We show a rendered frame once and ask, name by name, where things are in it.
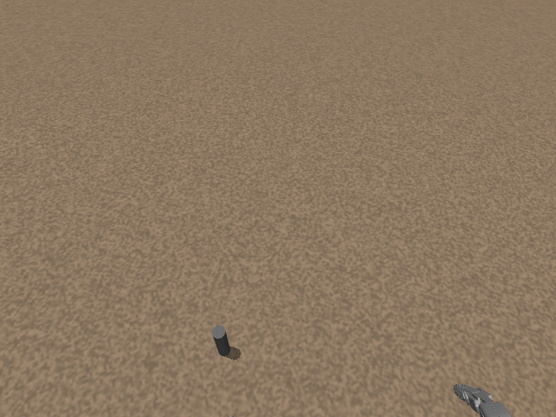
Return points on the right robot hand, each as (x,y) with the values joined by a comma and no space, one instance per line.
(481,401)

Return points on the can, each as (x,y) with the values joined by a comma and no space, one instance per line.
(221,340)

